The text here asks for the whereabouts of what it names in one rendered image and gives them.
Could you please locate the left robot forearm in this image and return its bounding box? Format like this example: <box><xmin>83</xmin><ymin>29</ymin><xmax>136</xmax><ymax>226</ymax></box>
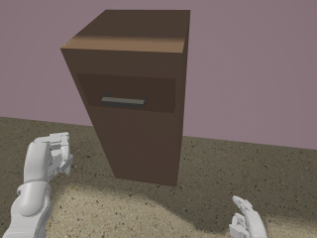
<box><xmin>2</xmin><ymin>180</ymin><xmax>53</xmax><ymax>238</ymax></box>

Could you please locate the robot right hand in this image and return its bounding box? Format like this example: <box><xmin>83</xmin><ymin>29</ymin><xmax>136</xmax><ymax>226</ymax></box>
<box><xmin>229</xmin><ymin>195</ymin><xmax>268</xmax><ymax>238</ymax></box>

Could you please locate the drawer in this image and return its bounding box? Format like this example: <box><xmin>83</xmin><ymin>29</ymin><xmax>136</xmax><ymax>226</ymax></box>
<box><xmin>76</xmin><ymin>72</ymin><xmax>176</xmax><ymax>114</ymax></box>

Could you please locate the cabinet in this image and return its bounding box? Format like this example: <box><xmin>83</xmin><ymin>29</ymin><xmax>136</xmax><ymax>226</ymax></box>
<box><xmin>60</xmin><ymin>9</ymin><xmax>191</xmax><ymax>187</ymax></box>

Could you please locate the robot left hand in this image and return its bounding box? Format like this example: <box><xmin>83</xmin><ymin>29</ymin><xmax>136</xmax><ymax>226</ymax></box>
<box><xmin>24</xmin><ymin>132</ymin><xmax>73</xmax><ymax>183</ymax></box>

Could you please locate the handle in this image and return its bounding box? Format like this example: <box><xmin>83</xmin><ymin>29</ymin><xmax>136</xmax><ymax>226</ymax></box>
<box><xmin>101</xmin><ymin>92</ymin><xmax>147</xmax><ymax>109</ymax></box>

